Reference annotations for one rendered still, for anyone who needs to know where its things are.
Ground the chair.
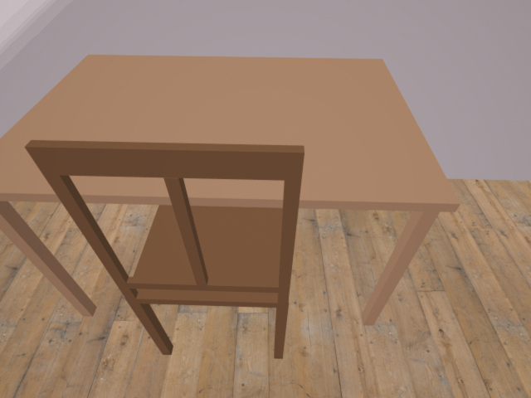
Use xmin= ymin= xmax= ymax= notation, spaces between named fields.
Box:
xmin=25 ymin=140 xmax=304 ymax=359

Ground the table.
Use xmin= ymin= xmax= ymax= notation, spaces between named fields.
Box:
xmin=0 ymin=55 xmax=460 ymax=326

